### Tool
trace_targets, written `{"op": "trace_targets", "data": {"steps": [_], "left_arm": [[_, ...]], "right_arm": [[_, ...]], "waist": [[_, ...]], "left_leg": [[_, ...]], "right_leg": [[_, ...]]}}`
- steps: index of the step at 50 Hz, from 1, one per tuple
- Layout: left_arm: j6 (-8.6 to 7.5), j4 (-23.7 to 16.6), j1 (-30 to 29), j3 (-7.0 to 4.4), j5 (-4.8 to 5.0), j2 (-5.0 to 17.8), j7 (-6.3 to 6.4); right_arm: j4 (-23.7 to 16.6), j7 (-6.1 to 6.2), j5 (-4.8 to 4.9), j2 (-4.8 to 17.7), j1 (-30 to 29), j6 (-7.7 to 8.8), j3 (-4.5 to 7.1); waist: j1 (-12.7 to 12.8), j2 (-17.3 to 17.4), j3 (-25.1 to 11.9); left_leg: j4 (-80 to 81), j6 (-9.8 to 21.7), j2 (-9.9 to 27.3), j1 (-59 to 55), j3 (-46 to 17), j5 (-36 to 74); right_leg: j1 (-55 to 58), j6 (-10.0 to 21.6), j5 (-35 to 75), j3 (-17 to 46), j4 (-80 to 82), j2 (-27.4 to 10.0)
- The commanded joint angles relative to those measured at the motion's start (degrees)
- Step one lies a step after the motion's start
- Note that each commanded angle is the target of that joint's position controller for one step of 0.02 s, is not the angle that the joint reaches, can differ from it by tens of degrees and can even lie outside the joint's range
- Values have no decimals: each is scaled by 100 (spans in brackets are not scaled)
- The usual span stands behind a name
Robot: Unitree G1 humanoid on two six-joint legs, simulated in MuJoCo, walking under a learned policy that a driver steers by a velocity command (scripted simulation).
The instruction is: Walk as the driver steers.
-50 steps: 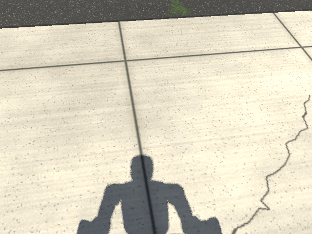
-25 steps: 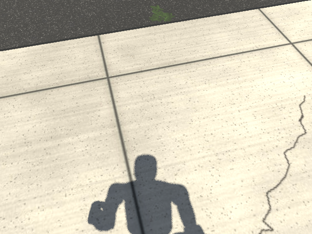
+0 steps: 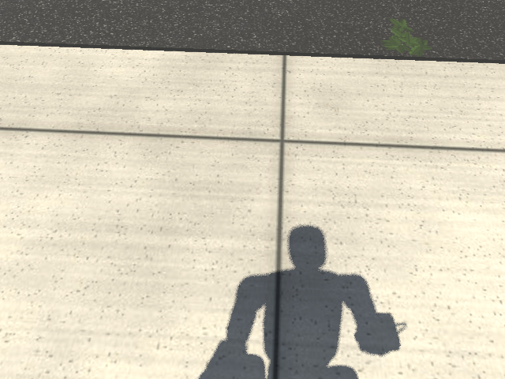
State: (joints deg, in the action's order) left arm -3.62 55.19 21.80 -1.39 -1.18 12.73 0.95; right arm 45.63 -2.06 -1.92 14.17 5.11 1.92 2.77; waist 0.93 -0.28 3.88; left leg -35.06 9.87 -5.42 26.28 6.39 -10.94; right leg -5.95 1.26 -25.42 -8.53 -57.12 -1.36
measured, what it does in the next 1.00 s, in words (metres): walks ahead: right foot, then left foot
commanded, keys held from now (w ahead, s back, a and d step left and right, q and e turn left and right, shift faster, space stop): w+q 0.10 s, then w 0.26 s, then no key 0.12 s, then e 0.52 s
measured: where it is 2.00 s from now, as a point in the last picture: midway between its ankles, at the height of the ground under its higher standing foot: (286, 318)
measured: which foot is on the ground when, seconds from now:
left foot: down 0.00-0.50, up 0.52-0.98, down 1.00-1.00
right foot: up 0.00-0.46, down 0.48-1.00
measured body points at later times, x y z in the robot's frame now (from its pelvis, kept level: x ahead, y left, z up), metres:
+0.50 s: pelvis +0.29 -0.02 +0.01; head +0.33 -0.02 +0.46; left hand +0.45 +0.23 -0.09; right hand +0.28 -0.30 -0.13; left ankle +0.10 +0.04 -0.70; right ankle +0.42 -0.09 -0.72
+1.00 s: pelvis +0.37 +0.00 +0.02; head +0.39 +0.01 +0.47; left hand +0.44 +0.28 -0.12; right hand +0.49 -0.27 -0.09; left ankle +0.39 +0.10 -0.72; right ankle +0.42 -0.09 -0.71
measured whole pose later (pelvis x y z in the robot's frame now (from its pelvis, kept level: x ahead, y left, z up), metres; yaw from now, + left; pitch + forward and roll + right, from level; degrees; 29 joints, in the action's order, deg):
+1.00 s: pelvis +0.37 +0.00 +0.02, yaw -5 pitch +1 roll +0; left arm 2.5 48.6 15.5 -4.7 -0.8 16.3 -0.1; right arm 47.0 3.1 -0.5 13.9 9.0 -0.2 1.0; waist 2.4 -1.3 1.3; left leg -28.7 0.6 -2.4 15.4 -2.7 -16.5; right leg -20.1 2.5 -8.8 8.6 -28.2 7.7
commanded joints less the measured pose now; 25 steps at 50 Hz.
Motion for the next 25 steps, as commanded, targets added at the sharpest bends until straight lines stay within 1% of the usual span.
{"op": "trace_targets", "data": {"steps": [1, 2, 3, 4, 5, 6, 7, 8, 10, 13, 15, 17, 18, 19, 20, 21, 22, 23, 24, 25], "left_arm": [[-271, -995, -697, -144, 48, 831, -107], [-301, -953, -617, -142, 57, 817, -100], [-213, -967, -628, -145, -33, 774, -89], [-80, -920, -462, -120, -133, 715, -94], [31, -927, -395, -116, -179, 664, -112], [110, -934, -359, -105, -192, 607, -138], [152, -974, -444, -99, -184, 576, -160], [170, -1053, -653, -96, -173, 566, -177], [178, -1212, -1158, -95, -155, 569, -194], [169, -1367, -1702, -82, -110, 560, -229], [155, -1473, -2042, -67, -86, 558, -250], [131, -1588, -2381, -45, -69, 554, -266], [113, -1648, -2525, -36, -61, 556, -275], [83, -1675, -2559, -27, -61, 545, -275], [46, -1656, -2445, -22, -64, 537, -268], [3, -1563, -2144, -36, -73, 572, -245], [-44, -1387, -1638, -84, -83, 689, -200], [-108, -1138, -916, -134, -80, 796, -145], [-199, -924, -157, -181, -143, 957, -74], [-217, -808, 634, -299, -241, 1533, -17]], "right_arm": [[166, 170, 162, 1271, 1486, -108, 417], [192, 177, 149, 961, 1273, -87, 340], [195, 197, 161, 836, 1112, -34, 297], [166, 206, 171, 751, 990, 18, 258], [166, 193, 185, 752, 1006, 81, 245], [197, 181, 189, 795, 1069, 138, 248], [227, 172, 187, 858, 1152, 172, 260], [263, 167, 185, 888, 1262, 191, 263], [353, 157, 189, 850, 1534, 205, 244], [472, 164, 200, 827, 1904, 219, 219], [541, 189, 179, 833, 2107, 228, 202], [602, 223, 140, 825, 2259, 228, 177], [631, 242, 117, 829, 2318, 226, 165], [664, 268, 93, 808, 2318, 218, 146], [686, 295, 76, 812, 2258, 212, 132], [696, 321, 69, 837, 2163, 219, 123], [704, 345, 73, 896, 2065, 239, 127], [717, 342, 94, 956, 1945, 255, 132], [681, 330, 171, 924, 1860, 296, 112], [511, 335, 277, 565, 2193, 336, 27]], "waist": [[-637, 150, -1062], [-327, -254, -502], [-123, -304, -280], [29, -238, -274], [97, -148, -311], [135, -91, -335], [124, -15, -315], [68, 57, -238], [-119, 156, -101], [-381, 291, -115], [-523, 320, -98], [-636, 341, -24], [-675, 359, 16], [-647, 349, 81], [-554, 370, 76], [-402, 438, -18], [-190, 524, -234], [147, 492, -554], [498, 334, -979], [541, -684, -1923]], "left_leg": [[1951, 1392, 2313, -3665, -3839, -124], [2119, 1110, 2075, -2748, -3335, 501], [2165, 929, 1774, -2169, -2906, 1027], [2235, 841, 1550, -1786, -2577, 1350], [2261, 819, 1416, -1614, -2405, 1588], [2304, 802, 1325, -1530, -2217, 1773], [2381, 764, 1255, -1467, -2089, 1834], [2473, 699, 1204, -1440, -2000, 1851], [2569, 497, 1118, -1599, -1894, 1926], [2506, 190, 1087, -2137, -1789, 2250], [2441, 119, 1141, -2517, -1781, 2415], [2366, 134, 1223, -2843, -1797, 2572], [2319, 162, 1288, -2989, -1822, 2676], [2171, 142, 1320, -3074, -1781, 3135], [1968, 67, 1329, -3078, -1705, 3740], [1695, -50, 1325, -3040, -1665, 4453], [1255, -176, 1289, -3049, -1667, 5198], [510, -297, 1143, -3059, -1592, 5410], [-489, -412, 920, -2453, -1462, 4513], [-2361, -600, 360, -1260, -1079, 1468]], "right_leg": [[-3796, 55, 463, 1169, -2542, -132], [-3443, 36, 683, 1107, -1890, -333], [-3092, -42, 673, 1140, -1483, -464], [-2714, -131, 679, 1122, -1241, -503], [-2564, -204, 659, 1080, -1031, -511], [-2544, -259, 739, 986, -826, -513], [-2591, -307, 943, 908, -577, -527], [-2701, -348, 1208, 846, -299, -561], [-2972, -377, 1793, 775, 330, -602], [-3170, -315, 2475, 719, 1094, -529], [-3279, -252, 2663, 678, 1476, -441], [-3335, -172, 2658, 612, 1830, -328], [-3325, -118, 2595, 581, 1993, -265], [-3208, -53, 2511, 563, 2198, -177], [-2907, 35, 2380, 535, 2406, -63], [-2418, 133, 2238, 517, 2558, 87], [-1813, 233, 2118, 515, 2664, 279], [-1076, 343, 2417, 511, 3061, 378], [162, 480, 3556, 789, 3300, -45], [1882, 994, 6581, 2217, 2586, -1671]]}}
Next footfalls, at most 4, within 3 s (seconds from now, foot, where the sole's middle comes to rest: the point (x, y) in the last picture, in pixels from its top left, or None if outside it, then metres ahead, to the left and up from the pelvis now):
0.48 right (303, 369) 0.46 -0.09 -0.75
1.00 left None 0.43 0.10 -0.75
1.42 right None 0.36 -0.10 -0.75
1.86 left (256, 273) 0.73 0.03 -0.75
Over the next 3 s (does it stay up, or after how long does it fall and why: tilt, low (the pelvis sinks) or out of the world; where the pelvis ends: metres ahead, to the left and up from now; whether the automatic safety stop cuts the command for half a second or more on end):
stays up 1.22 -0.01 0.01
